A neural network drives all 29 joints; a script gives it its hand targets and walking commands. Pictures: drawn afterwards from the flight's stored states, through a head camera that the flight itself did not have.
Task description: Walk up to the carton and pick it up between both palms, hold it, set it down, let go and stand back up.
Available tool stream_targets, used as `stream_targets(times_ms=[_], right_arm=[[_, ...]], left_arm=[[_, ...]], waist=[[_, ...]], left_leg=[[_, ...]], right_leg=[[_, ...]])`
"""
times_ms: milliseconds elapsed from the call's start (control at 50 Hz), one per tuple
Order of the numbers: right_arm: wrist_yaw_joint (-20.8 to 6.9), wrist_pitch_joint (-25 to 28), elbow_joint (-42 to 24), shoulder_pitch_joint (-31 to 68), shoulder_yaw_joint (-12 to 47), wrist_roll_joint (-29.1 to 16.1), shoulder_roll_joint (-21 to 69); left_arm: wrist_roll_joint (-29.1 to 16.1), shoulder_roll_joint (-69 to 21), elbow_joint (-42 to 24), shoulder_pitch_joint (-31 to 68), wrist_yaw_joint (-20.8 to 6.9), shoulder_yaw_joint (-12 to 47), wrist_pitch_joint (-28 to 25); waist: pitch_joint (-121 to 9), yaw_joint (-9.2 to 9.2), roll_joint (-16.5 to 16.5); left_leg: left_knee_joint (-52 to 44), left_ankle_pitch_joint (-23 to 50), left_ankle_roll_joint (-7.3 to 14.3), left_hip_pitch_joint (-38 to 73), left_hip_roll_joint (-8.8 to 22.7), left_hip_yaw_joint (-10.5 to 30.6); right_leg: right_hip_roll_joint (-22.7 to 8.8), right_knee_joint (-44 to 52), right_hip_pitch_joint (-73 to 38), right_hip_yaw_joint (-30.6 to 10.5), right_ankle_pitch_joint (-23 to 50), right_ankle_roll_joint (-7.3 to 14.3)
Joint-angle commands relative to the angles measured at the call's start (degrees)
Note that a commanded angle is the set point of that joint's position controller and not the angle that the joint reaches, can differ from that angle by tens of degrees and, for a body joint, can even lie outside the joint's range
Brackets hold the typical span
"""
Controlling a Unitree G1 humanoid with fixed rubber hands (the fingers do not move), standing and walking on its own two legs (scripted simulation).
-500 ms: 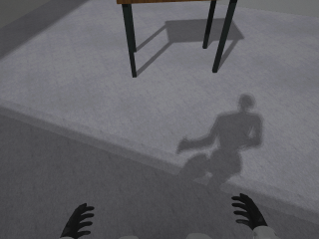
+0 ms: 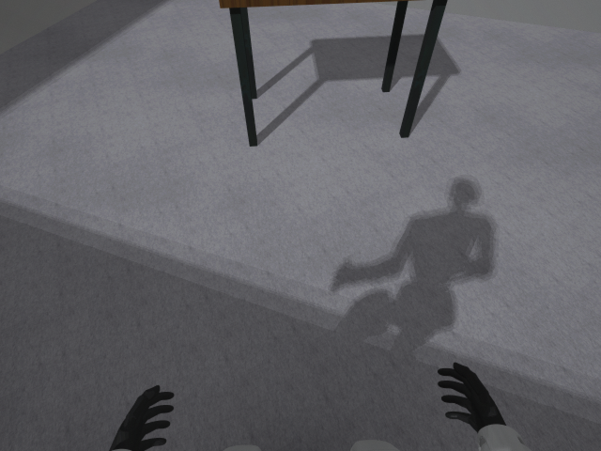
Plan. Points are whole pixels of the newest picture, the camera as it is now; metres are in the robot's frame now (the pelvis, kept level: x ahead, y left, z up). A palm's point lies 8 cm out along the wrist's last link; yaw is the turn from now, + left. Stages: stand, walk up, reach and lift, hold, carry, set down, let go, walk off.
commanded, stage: stand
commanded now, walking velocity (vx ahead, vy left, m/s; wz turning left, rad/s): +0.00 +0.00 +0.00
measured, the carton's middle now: out of the picture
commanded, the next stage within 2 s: walk up in 0.68 s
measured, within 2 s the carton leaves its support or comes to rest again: neither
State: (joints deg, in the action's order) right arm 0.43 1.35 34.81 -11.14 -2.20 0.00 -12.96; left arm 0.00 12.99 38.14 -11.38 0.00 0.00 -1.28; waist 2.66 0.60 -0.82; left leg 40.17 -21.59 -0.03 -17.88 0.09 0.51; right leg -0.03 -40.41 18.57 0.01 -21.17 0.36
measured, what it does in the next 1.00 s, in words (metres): stands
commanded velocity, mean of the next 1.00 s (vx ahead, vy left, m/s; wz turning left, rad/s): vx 0.00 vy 0.00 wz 0.00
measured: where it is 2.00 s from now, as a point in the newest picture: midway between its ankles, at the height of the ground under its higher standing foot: (330, 392)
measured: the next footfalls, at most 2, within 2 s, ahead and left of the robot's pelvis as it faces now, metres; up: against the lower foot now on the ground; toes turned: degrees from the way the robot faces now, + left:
right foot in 1.16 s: +0.13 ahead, -0.15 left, +0.00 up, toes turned +0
left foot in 1.74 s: +0.34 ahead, +0.04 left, +0.00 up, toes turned +7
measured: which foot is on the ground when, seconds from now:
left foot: down 0.00-1.00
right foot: down 0.00-0.94, up 0.96-1.00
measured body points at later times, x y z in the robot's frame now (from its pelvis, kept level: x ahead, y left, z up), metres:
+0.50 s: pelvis -0.01 +0.00 +0.00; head +0.01 -0.01 +0.45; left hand +0.14 +0.25 -0.10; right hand +0.16 -0.25 -0.09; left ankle +0.00 +0.12 -0.72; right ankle +0.00 -0.12 -0.72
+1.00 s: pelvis -0.01 -0.01 +0.00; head +0.01 -0.02 +0.45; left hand +0.13 +0.26 -0.09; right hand +0.13 -0.27 -0.10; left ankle +0.00 +0.12 -0.72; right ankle +0.00 -0.12 -0.70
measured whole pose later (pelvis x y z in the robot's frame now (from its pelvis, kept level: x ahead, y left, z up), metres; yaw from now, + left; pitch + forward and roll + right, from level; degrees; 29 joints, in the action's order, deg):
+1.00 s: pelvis -0.01 -0.01 +0.00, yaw +0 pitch -1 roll +0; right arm -2.0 4.6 36.9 -15.9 -3.2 0.0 -15.9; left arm 0.0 17.0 40.9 -11.6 -2.4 0.0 -1.9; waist 1.9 0.1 -0.6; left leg 39.3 -22.3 3.5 -17.8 -0.1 1.0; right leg 0.0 -49.0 22.1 0.1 -28.9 2.4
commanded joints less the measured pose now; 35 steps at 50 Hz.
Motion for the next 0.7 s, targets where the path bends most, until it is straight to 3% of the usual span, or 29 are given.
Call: stream_targets(times_ms=[0, 40, 60, 80, 100, 200, 220, 240, 280, 300, 320, 340, 380, 420, 440, 500, 520, 560, 620, 660, 680], right_arm=[[0.4, 2.2, -2.2, 4.5, -4.6, 1.4, -14.8], [0.5, 2.5, -1.7, 2.4, -4.6, 1.4, -15.3], [0.4, 2.4, -1.9, 3.2, -3.9, 1.7, -13.9], [0.2, 2.4, -1.7, 3.4, -3.9, 1.5, -13.2], [0.3, 2.5, -1.7, 2.5, -4.4, 1.4, -14.3], [0.3, 2.4, -1.8, 2.6, -4.2, 1.5, -14.3], [0.2, 2.4, -1.7, 2.9, -4.2, 1.2, -13.9], [0.1, 2.5, -1.3, 2.2, -4.5, 1.0, -15.3], [0.0, 2.5, -1.6, 3.9, -4.4, 1.3, -14.5], [0.4, 2.5, -1.6, 3.8, -4.6, 1.6, -14.6], [0.3, 2.7, -1.5, 3.8, -4.8, 1.4, -15.1], [0.4, 2.2, -0.7, 2.6, -5.1, 1.4, -16.0], [0.3, 2.0, -1.2, 3.2, -4.3, 1.7, -13.7], [0.5, 2.5, -0.9, 3.5, -4.8, 1.6, -15.9], [0.4, 2.5, -0.4, 3.1, -4.6, 1.3, -15.0], [0.3, 2.7, -0.5, 3.1, -4.4, 1.5, -14.7], [0.1, 2.7, -0.5, 3.2, -4.4, 1.1, -14.5], [0.4, 2.5, -0.3, 4.0, -4.7, 1.3, -15.7], [0.3, 2.7, -0.2, 2.5, -4.5, 1.2, -15.7], [0.3, 2.5, -0.4, 3.5, -4.5, 1.0, -14.4], [0.3, 2.7, 0.0, 3.5, -4.6, 1.3, -15.8]], left_arm=[[1.9, 15.4, -2.5, 2.6, 0.7, -6.1, -2.8], [1.6, 15.8, -2.8, 2.1, 0.4, -5.8, -3.0], [1.7, 15.8, -2.3, 3.0, 0.7, -6.0, -2.9], [1.9, 15.6, -1.8, 3.0, 0.6, -5.4, -3.2], [1.6, 15.2, -2.1, 2.3, 0.6, -5.6, -3.1], [2.0, 16.1, -2.0, 2.6, 0.7, -6.2, -2.9], [1.9, 16.3, -1.6, 3.0, 0.5, -6.0, -3.1], [1.5, 15.8, -1.5, 1.7, 0.4, -5.7, -3.1], [2.0, 16.2, -1.5, 3.4, 0.7, -6.2, -3.2], [2.1, 16.5, -1.0, 3.6, 0.8, -6.0, -3.0], [2.0, 16.0, -1.3, 3.2, 0.6, -5.7, -3.1], [2.0, 16.1, -1.2, 1.8, 0.5, -5.9, -3.1], [2.1, 17.2, -1.1, 3.4, 0.7, -6.1, -2.8], [1.8, 16.1, -1.5, 3.5, 0.3, -6.0, -2.7], [1.8, 15.6, -1.0, 2.2, 0.2, -6.0, -2.7], [1.8, 17.0, -0.4, 2.5, 0.5, -6.1, -2.7], [1.8, 15.9, -0.6, 2.3, 0.4, -5.9, -2.7], [1.9, 16.3, -0.7, 3.7, 0.6, -6.0, -2.8], [1.7, 17.2, -0.3, 2.9, 0.4, -6.2, -3.0], [2.1, 16.7, -0.2, 2.9, 0.6, -6.0, -2.8], [1.8, 16.8, -0.7, 3.8, 0.3, -6.0, -2.8]], waist=[[-5.5, -0.3, 1.4], [-5.4, -0.25, -1.2], [-6.5, 0.26, 0.3], [-5.3, -0.44, 1.7], [-6.3, -0.27, 0.2], [-6.0, -0.43, -0.6], [-5.6, -0.56, 2.9], [-7.4, -0.32, -0.2], [-4.4, 0.26, 0.1], [-3.7, -0.72, -0.3], [-4.7, -0.2, 2.3], [-5.2, 0.12, 0.8], [-5.1, -0.48, 1.0], [-4.2, 0.53, -1.4], [-5.4, 0.37, 0.2], [-5.3, -0.41, -1.2], [-5.5, 0.14, 0.5], [-3.6, 0.06, -1.2], [-5.5, -0.36, 0.2], [-3.6, -0.23, 0.8], [-3.8, 0.02, -0.5]], left_leg=[[-5.5, 16.1, 4.3, 2.2, 4.5, 5.0], [-6.3, 15.2, 4.6, 1.4, 4.9, 5.8], [-5.6, 16.2, 4.3, 2.5, 5.1, 5.8], [-5.8, 17.1, 4.6, 1.4, 5.0, 5.9], [-5.3, 16.4, 4.5, 2.7, 4.5, 5.6], [-5.6, 15.8, 4.4, 2.2, 5.2, 5.4], [-6.5, 16.0, 4.8, 1.2, 5.1, 6.3], [-5.3, 16.1, 4.5, 2.4, 5.0, 5.7], [-6.7, 12.9, 4.1, 0.9, 3.9, 5.2], [-6.8, 12.6, 4.4, 1.2, 4.3, 5.6], [-6.4, 12.4, 4.5, 1.0, 4.6, 6.2], [-6.9, 12.3, 4.5, 1.1, 4.4, 6.4], [-7.0, 13.3, 4.2, 1.8, 4.0, 5.6], [-8.2, 13.4, 4.4, 1.3, 4.5, 6.2], [-7.7, 14.9, 4.5, 1.4, 5.0, 7.2], [-7.2, 14.7, 3.8, 2.7, 4.6, 5.5], [-6.6, 14.4, 4.2, 1.8, 4.7, 6.1], [-8.1, 13.9, 4.1, 0.3, 4.5, 6.2], [-7.2, 14.2, 3.7, 1.9, 4.5, 5.4], [-7.7, 13.1, 4.1, 1.4, 4.6, 6.1], [-9.0, 12.7, 4.4, 2.0, 4.9, 6.6]], right_leg=[[-5.1, 6.9, -1.5, -4.9, 15.1, 4.5], [-4.6, 5.7, -2.4, -4.5, 15.3, 4.0], [-5.0, 6.0, -2.8, -5.2, 15.5, 3.9], [-5.0, 6.5, -3.0, -5.6, 16.4, 4.0], [-5.3, 6.7, -3.1, -5.8, 16.8, 4.5], [-4.7, 6.5, -2.2, -5.2, 15.3, 4.0], [-4.6, 6.3, -3.1, -4.4, 15.3, 3.9], [-4.5, 6.2, -3.3, -4.9, 16.5, 4.1], [-5.4, 8.0, -1.2, -6.1, 12.1, 4.5], [-5.2, 8.1, -0.3, -6.2, 12.0, 4.4], [-5.2, 7.8, -2.0, -4.9, 12.3, 4.1], [-5.0, 7.7, -2.6, -5.5, 12.5, 4.3], [-5.3, 7.4, -1.9, -5.7, 12.4, 4.4], [-4.6, 7.2, -1.6, -4.6, 11.3, 4.0], [-4.3, 6.9, -2.7, -4.1, 12.8, 3.9], [-4.7, 7.6, -1.7, -5.1, 12.8, 4.0], [-4.7, 7.3, -2.4, -4.6, 12.6, 4.2], [-4.8, 7.6, -1.7, -4.7, 12.4, 4.0], [-4.8, 7.4, -2.6, -5.4, 14.6, 4.3], [-4.9, 8.5, -0.9, -5.7, 11.5, 4.4], [-4.2, 7.8, -1.0, -4.7, 10.9, 3.8]])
